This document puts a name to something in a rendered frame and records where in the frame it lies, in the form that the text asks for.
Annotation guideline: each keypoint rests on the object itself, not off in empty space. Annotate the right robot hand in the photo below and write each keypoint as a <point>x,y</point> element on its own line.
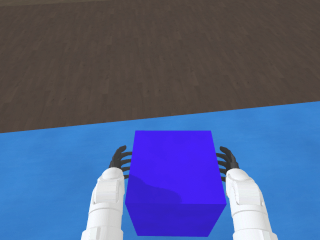
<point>230,161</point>

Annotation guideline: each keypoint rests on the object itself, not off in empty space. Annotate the carton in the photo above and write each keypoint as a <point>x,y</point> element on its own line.
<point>174,186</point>

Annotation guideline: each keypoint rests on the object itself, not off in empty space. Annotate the right robot forearm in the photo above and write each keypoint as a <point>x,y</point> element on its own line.
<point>248,209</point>

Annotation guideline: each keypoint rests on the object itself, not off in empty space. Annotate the left robot hand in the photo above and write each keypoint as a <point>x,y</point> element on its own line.
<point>117,162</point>

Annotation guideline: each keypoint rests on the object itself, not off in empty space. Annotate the left robot forearm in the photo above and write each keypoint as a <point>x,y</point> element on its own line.
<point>106,207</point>

